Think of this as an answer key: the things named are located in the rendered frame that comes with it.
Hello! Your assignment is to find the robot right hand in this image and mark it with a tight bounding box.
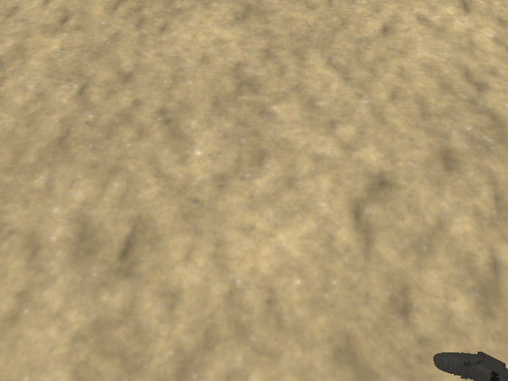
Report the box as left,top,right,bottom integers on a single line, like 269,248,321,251
433,352,508,381

